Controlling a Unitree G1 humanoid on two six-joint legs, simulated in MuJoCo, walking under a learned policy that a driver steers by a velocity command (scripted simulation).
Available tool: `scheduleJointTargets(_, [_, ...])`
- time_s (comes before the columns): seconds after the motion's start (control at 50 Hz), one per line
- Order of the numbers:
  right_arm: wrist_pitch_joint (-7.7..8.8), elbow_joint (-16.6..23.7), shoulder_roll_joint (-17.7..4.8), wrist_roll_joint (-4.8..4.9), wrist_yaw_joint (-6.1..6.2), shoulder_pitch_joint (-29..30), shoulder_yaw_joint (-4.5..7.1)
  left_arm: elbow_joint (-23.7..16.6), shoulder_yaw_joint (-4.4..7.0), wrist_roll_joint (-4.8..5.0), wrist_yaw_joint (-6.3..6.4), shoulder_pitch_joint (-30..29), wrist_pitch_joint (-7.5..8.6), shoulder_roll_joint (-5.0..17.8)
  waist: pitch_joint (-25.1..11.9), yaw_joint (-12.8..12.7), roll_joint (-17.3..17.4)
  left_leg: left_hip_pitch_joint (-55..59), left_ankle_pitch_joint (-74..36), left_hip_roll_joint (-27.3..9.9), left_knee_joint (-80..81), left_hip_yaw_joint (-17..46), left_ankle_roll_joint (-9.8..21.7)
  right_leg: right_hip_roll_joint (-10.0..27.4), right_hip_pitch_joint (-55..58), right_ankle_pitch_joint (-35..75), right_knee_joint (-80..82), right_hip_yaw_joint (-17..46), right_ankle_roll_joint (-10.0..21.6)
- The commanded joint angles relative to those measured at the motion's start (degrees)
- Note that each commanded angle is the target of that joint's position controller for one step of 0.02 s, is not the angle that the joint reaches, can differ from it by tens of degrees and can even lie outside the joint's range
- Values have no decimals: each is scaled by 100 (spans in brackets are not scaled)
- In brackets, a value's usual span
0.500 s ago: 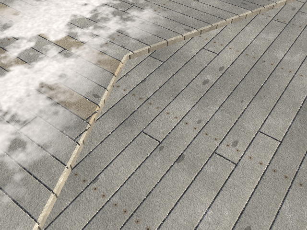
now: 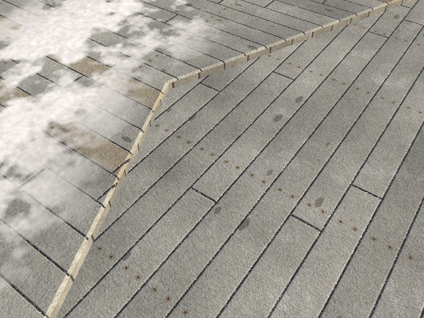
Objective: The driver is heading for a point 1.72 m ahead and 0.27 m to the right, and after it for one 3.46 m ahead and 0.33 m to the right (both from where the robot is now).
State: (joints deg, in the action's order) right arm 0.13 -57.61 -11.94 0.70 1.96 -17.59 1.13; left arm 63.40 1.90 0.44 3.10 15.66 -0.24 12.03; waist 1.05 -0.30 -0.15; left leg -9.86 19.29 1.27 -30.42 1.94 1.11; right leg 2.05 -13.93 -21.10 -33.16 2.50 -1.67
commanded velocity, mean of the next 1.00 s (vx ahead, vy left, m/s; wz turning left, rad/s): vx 0.42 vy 0.00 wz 0.00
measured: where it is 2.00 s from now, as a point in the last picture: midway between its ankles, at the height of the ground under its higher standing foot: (230, 182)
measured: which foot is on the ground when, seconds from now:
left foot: down 0.00-0.14, up 0.16-0.60, down 0.62-1.00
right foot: down 0.00-0.64, up 0.66-1.00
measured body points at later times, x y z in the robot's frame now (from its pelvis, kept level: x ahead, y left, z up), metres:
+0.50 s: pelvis +0.17 -0.03 +0.00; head +0.19 -0.04 +0.45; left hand +0.05 +0.20 -0.13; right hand +0.38 -0.25 -0.10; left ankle +0.35 +0.12 -0.69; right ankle +0.02 -0.13 -0.73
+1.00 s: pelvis +0.46 +0.01 +0.01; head +0.48 +0.00 +0.46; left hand +0.64 +0.25 -0.09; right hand +0.43 -0.26 -0.13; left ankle +0.39 +0.10 -0.73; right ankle +0.65 -0.16 -0.68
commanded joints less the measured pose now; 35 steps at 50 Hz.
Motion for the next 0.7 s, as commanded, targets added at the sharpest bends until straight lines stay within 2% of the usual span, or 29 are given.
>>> scheduleJointTargets(0.02, [113,114,-1256,89,29,-529,311,-386,18,38,-72,-245,244,284,898,250,1197,-834,3235,-1553,2123,2311,1097,-263,-979,-529,-1164,-506,228])
scheduleJointTargets(0.04, [171,156,-1230,81,27,-405,314,-434,28,84,-135,-249,343,307,1034,174,1197,-863,3014,-1800,2245,2615,1264,-78,-1186,-555,-1409,-332,352])
scheduleJointTargets(0.06, [220,221,-1142,79,13,-219,299,-464,30,128,-194,-211,428,319,1100,74,1153,-778,2647,-1852,2192,2573,1261,43,-1278,-760,-1280,-248,480])
scheduleJointTargets(0.08, [243,300,-1078,123,-2,10,286,-439,34,151,-242,-41,502,322,1044,-91,1026,-786,2241,-1732,2025,2254,1119,92,-964,-741,-687,-259,608])
scheduleJointTargets(0.1, [231,399,-1059,187,-17,361,279,-251,56,146,-272,439,556,305,895,-387,839,-1152,1800,-1390,1737,1668,882,-22,25,-192,310,-452,687])
scheduleJointTargets(0.12, [224,458,-977,182,-33,474,260,7,117,90,-284,921,567,364,703,-531,527,-1491,1222,-944,1162,1110,688,-285,950,497,743,-568,573])
scheduleJointTargets(0.14, [257,514,-700,116,-56,523,178,186,202,30,-291,1557,566,587,347,-696,-260,-1935,520,-458,-238,412,420,279,1753,278,1150,386,624])
scheduleJointTargets(0.16, [346,709,-404,55,-51,503,104,202,362,71,-322,2211,592,1342,33,-783,-1714,-2911,759,203,-2042,-323,76,1576,2428,-493,2129,2718,1269])
scheduleJointTargets(0.18, [427,772,-526,186,-45,521,148,171,278,-53,-370,2067,671,1241,179,-607,-1516,-3413,1294,110,-3219,221,139,2147,2051,-1399,2593,4072,1765])
scheduleJointTargets(0.2, [494,765,-650,270,-86,536,170,-29,171,-23,-368,1469,732,878,706,-355,-853,-3792,797,-269,-3733,430,272,2056,1765,-1524,2592,3591,1678])
scheduleJointTargets(0.22, [547,679,-658,244,-131,478,178,-169,121,-4,-381,1118,753,717,779,-237,-630,-3848,194,-475,-3750,365,358,1735,1674,-1164,2589,2845,1446])
scheduleJointTargets(0.24, [588,638,-728,165,-145,514,224,-253,88,12,-404,934,747,673,752,-175,-501,-3816,-275,-616,-3496,269,379,1484,1694,-465,2611,2242,1246])
scheduleJointTargets(0.26, [603,649,-828,96,-172,644,278,-269,40,3,-407,954,722,532,691,-184,-502,-3674,-608,-723,-3208,186,355,1271,1722,324,2618,1695,1078])
scheduleJointTargets(0.28, [599,641,-784,71,-218,702,292,-237,-3,-23,-391,1127,680,405,567,-221,-564,-3504,-819,-747,-3023,58,306,1086,1763,979,2599,1281,998])
scheduleJointTargets(0.32, [551,693,-564,61,-281,908,259,-192,-17,-52,-328,1434,620,468,451,-271,-555,-3500,-1083,-717,-2703,-160,149,971,1851,2024,2556,839,1053])
scheduleJointTargets(0.38, [517,1015,-355,62,-302,1724,162,-290,0,-84,-230,1423,552,691,611,-373,-421,-3340,-1553,-621,-1575,-320,-45,904,1481,2405,2709,487,1114])
scheduleJointTargets(0.44, [522,1219,-368,98,-355,2312,109,-304,35,-49,-188,1572,545,832,749,-484,-525,-2832,-2040,-436,-671,-497,-64,895,1198,2310,2884,275,1134])
scheduleJointTargets(0.5, [553,1395,-458,126,-435,2656,94,-256,77,30,-175,1661,531,853,899,-422,-523,-2728,-2117,-409,-203,-409,103,1118,1511,2573,2819,192,1131])
scheduleJointTargets(0.54, [595,1447,-602,120,-484,2610,137,-283,130,40,-169,1552,493,931,751,-229,-535,-2467,-1910,-333,6,-400,279,1250,1894,3381,2485,98,1042])
scheduleJointTargets(0.56, [608,1412,-736,113,-488,2380,197,-323,162,19,-169,1456,469,1008,505,-45,-625,-2048,-1761,-197,13,-473,377,1278,2039,4371,2129,45,980])
scheduleJointTargets(0.58, [607,1292,-912,111,-468,1888,290,-360,196,-11,-170,1363,427,1087,103,242,-760,-1351,-1611,-4,-54,-596,492,1252,2098,5494,1510,-34,913])
scheduleJointTargets(0.6, [586,989,-1140,133,-423,903,432,-415,185,-52,-176,1256,373,1052,-492,725,-752,-140,-1623,155,-16,-688,656,1030,1850,6078,400,-205,774])
scheduleJointTargets(0.62, [548,721,-1420,96,-358,-181,540,-555,124,-107,-192,1173,366,958,-1200,1154,-508,1673,-1411,-545,-183,112,953,814,602,4912,-1159,-256,617])
scheduleJointTargets(0.64, [518,539,-1899,-41,-351,-858,641,-638,-103,-79,-274,1916,479,80,-2243,761,1099,3665,193,-2132,431,3076,1944,-339,-1599,1167,-3563,-288,222])
scheduleJointTargets(0.66, [514,511,-1429,-23,-374,-671,486,-558,-64,49,-320,1701,674,305,-2288,820,1172,3445,641,-2320,1458,4382,1944,-483,-2238,-998,-4475,581,340])
scheduleJointTargets(0.68, [544,564,-1142,16,-379,-53,392,-814,71,233,-339,1077,781,744,-1171,635,998,2538,503,-2127,1576,3480,1604,-135,-2775,-705,-4742,490,452])
scheduleJointTargets(0.7, [578,689,-943,15,-392,507,327,-924,91,257,-301,663,825,849,-618,437,444,1524,-193,-1922,1700,2583,1416,198,-2604,-136,-4508,332,504])
Keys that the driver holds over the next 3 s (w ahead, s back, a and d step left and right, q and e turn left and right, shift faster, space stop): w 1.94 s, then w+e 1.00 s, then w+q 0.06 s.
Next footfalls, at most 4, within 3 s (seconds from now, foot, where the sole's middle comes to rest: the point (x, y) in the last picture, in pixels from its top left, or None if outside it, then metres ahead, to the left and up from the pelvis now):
0.62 left None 0.43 0.10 -0.77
1.16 right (262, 258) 0.74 -0.14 -0.77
1.70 left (196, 189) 1.04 0.10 -0.77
2.26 right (253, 136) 1.34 -0.14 -0.77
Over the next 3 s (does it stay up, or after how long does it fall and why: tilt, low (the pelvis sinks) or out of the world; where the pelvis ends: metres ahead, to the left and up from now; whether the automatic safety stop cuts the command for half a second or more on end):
stays up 1.58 -0.10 0.01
